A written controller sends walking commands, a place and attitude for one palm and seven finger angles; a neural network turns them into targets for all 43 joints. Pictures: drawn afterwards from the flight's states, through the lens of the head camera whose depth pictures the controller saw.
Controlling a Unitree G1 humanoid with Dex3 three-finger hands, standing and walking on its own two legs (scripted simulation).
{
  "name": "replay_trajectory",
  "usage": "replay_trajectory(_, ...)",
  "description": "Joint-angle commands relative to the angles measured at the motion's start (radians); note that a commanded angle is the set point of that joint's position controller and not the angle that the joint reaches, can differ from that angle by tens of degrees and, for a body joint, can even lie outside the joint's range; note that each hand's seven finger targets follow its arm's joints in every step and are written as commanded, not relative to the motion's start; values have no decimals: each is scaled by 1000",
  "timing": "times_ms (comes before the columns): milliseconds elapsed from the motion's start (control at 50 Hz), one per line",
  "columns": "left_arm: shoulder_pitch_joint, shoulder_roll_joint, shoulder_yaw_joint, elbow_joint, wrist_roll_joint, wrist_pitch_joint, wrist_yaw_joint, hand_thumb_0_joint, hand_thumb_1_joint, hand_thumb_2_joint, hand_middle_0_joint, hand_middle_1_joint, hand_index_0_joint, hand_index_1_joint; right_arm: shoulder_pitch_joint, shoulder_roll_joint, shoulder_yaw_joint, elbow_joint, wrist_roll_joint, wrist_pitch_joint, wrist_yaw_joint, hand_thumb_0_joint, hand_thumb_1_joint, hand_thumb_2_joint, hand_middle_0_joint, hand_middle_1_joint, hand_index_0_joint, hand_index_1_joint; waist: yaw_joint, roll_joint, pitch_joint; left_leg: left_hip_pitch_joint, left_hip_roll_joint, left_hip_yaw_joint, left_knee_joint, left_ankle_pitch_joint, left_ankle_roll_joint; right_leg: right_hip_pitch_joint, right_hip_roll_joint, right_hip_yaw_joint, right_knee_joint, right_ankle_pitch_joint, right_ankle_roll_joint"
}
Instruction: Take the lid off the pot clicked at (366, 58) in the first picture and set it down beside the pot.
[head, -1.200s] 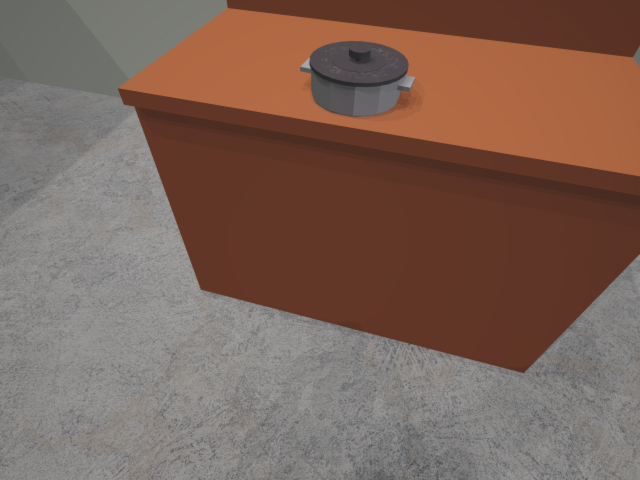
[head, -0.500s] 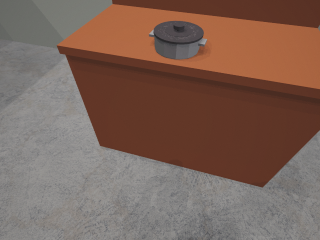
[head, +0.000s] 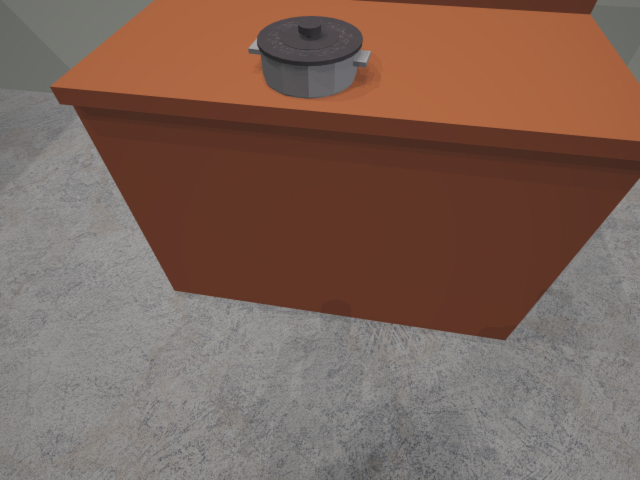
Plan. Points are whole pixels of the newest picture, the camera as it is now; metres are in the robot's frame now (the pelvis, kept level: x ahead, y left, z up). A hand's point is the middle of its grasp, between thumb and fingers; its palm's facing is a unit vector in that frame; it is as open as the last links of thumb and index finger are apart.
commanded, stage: turn to face it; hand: left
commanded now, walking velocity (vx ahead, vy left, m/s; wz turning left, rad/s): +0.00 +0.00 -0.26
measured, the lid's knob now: (309, 27) +0.87 +0.06 +0.16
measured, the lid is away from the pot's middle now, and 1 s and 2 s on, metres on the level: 0.00 0.00 0.00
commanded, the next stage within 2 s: take the last steps up to it in 0.06 s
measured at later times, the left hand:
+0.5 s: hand out of the picture +0.07 +0.16 -0.16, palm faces -0.04 -0.98 -0.20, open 7.4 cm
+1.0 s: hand (240, 345) +0.34 +0.16 -0.14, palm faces -0.09 -0.97 -0.22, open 7.4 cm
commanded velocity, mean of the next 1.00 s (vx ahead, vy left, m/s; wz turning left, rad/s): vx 0.25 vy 0.02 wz -0.04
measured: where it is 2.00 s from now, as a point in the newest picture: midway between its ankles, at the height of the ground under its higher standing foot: (350, 450)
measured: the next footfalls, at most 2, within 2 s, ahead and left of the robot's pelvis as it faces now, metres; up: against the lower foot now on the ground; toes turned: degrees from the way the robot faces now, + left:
left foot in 0.66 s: +0.24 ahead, +0.12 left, +0.00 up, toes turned -1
right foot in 1.02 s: +0.34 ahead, -0.15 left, +0.00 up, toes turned -14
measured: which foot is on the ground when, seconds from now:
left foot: down 0.00-0.34, up 0.36-0.64, down 0.66-1.00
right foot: down 0.00-0.66, up 0.68-1.00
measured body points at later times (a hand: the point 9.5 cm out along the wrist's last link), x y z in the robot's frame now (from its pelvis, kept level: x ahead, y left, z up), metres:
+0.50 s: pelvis +0.06 -0.01 +0.01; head +0.07 -0.02 +0.46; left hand +0.07 +0.22 -0.14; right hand +0.04 -0.25 -0.15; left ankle +0.06 +0.11 -0.67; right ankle +0.00 -0.11 -0.73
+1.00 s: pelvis +0.23 -0.02 +0.00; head +0.24 -0.04 +0.45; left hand +0.35 +0.21 -0.13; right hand +0.16 -0.21 -0.16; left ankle +0.20 +0.12 -0.73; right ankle +0.29 -0.14 -0.72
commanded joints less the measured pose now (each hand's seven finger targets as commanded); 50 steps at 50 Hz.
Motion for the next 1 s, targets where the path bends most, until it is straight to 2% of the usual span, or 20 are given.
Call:
replay_trajectory(0, 23, 179, 38, -72, -1, -6, 12, 0, 900, 900, -200, -300, -200, -300, 68, -84, -19, -54, 2, -15, -8, 0, -900, -900, 200, 300, 200, 300, -13, -144, -35, 45, 6, -31, 12, 15, 12, -57, -181, 244, -204, 164, -96)
replay_trajectory(60, -18, 153, 37, -96, 0, 0, 8, 0, 900, 900, -200, -300, -200, -300, 80, -109, -23, -53, -1, -22, -9, 0, -900, -900, 200, 300, 200, 300, -20, -10, -13, 119, 84, -97, -113, 80, 40, -138, -89, 136, -108, 137, -56)
replay_trajectory(100, -25, 108, 32, -114, 1, 3, 3, 0, 900, 900, -200, -300, -200, -300, 92, -170, -36, -62, -8, -27, -12, 0, -900, -900, 200, 300, 200, 300, -21, 195, 4, 125, 264, -271, -285, 76, 128, -200, 1, -25, 122, -17, -11)
replay_trajectory(140, -35, 108, 37, -118, 4, 9, 1, 0, 900, 900, -200, -300, -200, -300, 60, -157, -33, -79, -14, -34, -14, 0, -900, -900, 200, 300, 200, 300, -7, 158, 21, 55, 339, -282, -340, 157, 204, -207, -55, -49, 374, -189, 8)
replay_trajectory(240, -3, 56, 20, -111, 9, -14, -31, 0, 900, 900, -200, -300, -200, -300, 60, -176, -31, -59, -27, -38, 4, 0, -900, -900, 200, 300, 200, 300, 4, 122, 16, 38, 256, -121, -307, -95, 153, -42, -93, -167, 90, -157, -7)
replay_trajectory(280, 118, 79, 21, -57, 11, -33, -26, 0, 900, 900, -200, -300, -200, -300, 74, -151, -25, -43, -19, -34, 13, 0, -900, -900, 200, 300, 200, 300, 52, -12, 12, -66, 162, -34, -123, -176, 91, 166, -63, -181, -135, -51, -20)
replay_trajectory(320, 279, 233, 53, -14, 5, -48, -3, 0, 900, 900, -200, -300, -200, -300, -17, -74, -8, -113, -7, -39, 28, 0, -900, -900, 200, 300, 200, 300, 127, -317, 67, -449, -12, 75, 344, -325, 20, 312, -418, 408, -418, -301, -198)
replay_trajectory(340, 291, 222, 53, -13, -1, -56, 6, 0, 900, 900, -200, -300, -200, -300, -77, -107, -17, -128, -12, -39, 29, 0, -900, -900, 200, 300, 200, 300, 126, -241, 80, -490, 16, -40, 482, -267, 32, 271, -433, 469, -441, -314, -239)
replay_trajectory(400, 130, 151, 39, -48, 8, -75, 13, 0, 900, 900, -200, -300, -200, -300, -38, -91, -21, -100, -15, -47, 41, 0, -900, -900, 200, 300, 200, 300, 30, -106, 66, -434, 69, -81, 514, -84, 23, 188, -372, 251, -391, -135, -227)
replay_trajectory(440, 118, 146, 39, -47, 12, -88, 10, 0, 900, 900, -200, -300, -200, -300, -21, -62, -17, -98, -8, -46, 45, 0, -900, -900, 200, 300, 200, 300, 13, -121, 48, -351, 63, -47, 397, -43, 11, 161, -340, 122, -380, 39, -207)
replay_trajectory(560, 136, 167, 47, -5, 9, -84, -2, 0, 900, 900, -200, -300, -200, -300, 2, -39, -13, -102, 0, -69, 52, 0, -900, -900, 200, 300, 200, 300, 6, -135, 37, -107, -2, 31, 52, 67, 23, 117, -287, 3, -316, 50, -150)
replay_trajectory(600, 133, 145, 45, 1, 7, -75, -7, 0, 900, 900, -200, -300, -200, -300, 120, -62, -18, -65, -3, -80, 41, 0, -900, -900, 200, 300, 200, 300, -43, -66, 18, 129, -32, 49, -60, 95, 31, 4, -225, -63, -158, 49, -115)
replay_trajectory(620, 140, 111, 37, -6, 4, -73, -11, 0, 900, 900, -200, -300, -200, -300, 238, -126, -33, -32, -11, -87, 28, 0, -900, -900, 200, 300, 200, 300, -88, 60, -36, 287, 57, -93, -131, 16, 73, -88, -163, -109, 73, 61, -86)
replay_trajectory(640, 152, 51, 29, -31, -4, -72, -18, 0, 900, 900, -200, -300, -200, -300, 346, -237, -59, -15, -26, -90, 16, 0, -900, -900, 200, 300, 200, 300, -107, 322, -89, 392, 323, -492, -285, -62, 183, -285, -44, -219, 394, -235, -31)
replay_trajectory(660, 91, 65, 26, -70, 4, -79, -18, 0, 900, 900, -200, -300, -200, -300, 367, -242, -55, -15, -20, -74, 13, 0, -900, -900, 200, 300, 200, 300, -111, 251, -65, 336, 385, -631, -368, -168, 266, -364, -50, -137, 580, -300, -49)
replay_trajectory(700, 15, 62, 27, -77, 8, -78, -21, 0, 900, 900, -200, -300, -200, -300, 237, -150, -36, -40, -15, -75, 10, 0, -900, -900, 200, 300, 200, 300, -68, 153, 39, 139, 336, -534, -413, -296, 257, -431, -138, -83, 717, -151, -56)
replay_trajectory(800, 68, 32, 26, -58, 7, -50, -38, 0, 900, 900, -200, -300, -200, -300, 131, -93, -13, -43, -4, -110, 4, 0, -900, -900, 200, 300, 200, 300, 27, 89, 2, 47, 210, -191, -413, 153, 205, -271, -181, -123, 467, 2, -4)
replay_trajectory(900, -17, 32, 29, -105, 6, -52, -40, 0, 900, 900, -200, -300, -200, -300, 130, -119, -28, -30, -12, -93, 14, 0, -900, -900, 200, 300, 200, 300, 13, 80, 36, -18, 210, -139, -388, 72, 202, -99, -153, -184, 151, 19, 5)
replay_trajectory(960, 77, 65, 44, -79, 12, -60, -35, 0, 900, 900, -200, -300, -200, -300, 121, -111, -29, -21, -12, -75, 15, 0, -900, -900, 200, 300, 200, 300, 60, -6, 19, -114, 145, -96, -209, -66, 143, 154, -107, -217, -29, 76, 7)
replay_trajectory(980, 171, 121, 54, -53, 16, -69, -26, 0, 900, 900, -200, -300, -200, -300, 124, -79, -23, -24, -8, -73, 20, 0, -900, -900, 200, 300, 200, 300, 102, -111, -6, -206, 62, -30, -16, -108, 100, 287, -150, -131, -98, -16, -17)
